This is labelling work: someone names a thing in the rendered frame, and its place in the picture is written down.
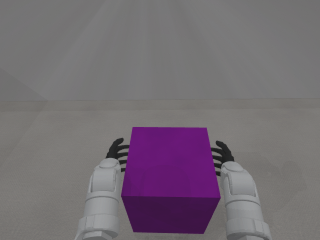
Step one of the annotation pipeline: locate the robot right hand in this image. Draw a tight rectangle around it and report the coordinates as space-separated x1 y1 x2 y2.
211 140 234 176

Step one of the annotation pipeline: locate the carton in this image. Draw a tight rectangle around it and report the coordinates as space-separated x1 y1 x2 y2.
121 127 221 234

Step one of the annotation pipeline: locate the robot left hand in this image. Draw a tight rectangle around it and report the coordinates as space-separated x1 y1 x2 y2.
106 138 130 172

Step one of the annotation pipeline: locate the right robot forearm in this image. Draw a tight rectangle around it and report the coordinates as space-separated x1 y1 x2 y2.
220 161 273 240

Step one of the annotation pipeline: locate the left robot forearm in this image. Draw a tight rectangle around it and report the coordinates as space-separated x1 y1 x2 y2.
74 158 121 240

